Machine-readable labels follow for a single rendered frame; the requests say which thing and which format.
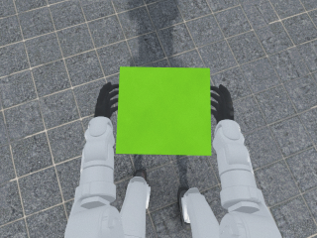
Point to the right robot shin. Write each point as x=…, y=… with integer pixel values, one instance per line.
x=192, y=190

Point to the robot right foot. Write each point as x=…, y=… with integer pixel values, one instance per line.
x=180, y=194

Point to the right robot forearm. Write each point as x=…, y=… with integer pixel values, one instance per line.
x=239, y=189

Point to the left robot forearm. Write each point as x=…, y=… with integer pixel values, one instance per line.
x=96, y=185

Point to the robot left hand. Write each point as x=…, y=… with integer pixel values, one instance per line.
x=103, y=104

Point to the robot left upper arm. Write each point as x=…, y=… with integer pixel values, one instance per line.
x=99, y=222

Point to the robot right upper arm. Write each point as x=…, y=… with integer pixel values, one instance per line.
x=236, y=224

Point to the robot right hand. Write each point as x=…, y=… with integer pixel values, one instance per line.
x=224, y=107

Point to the carton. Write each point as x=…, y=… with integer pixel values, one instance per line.
x=164, y=111

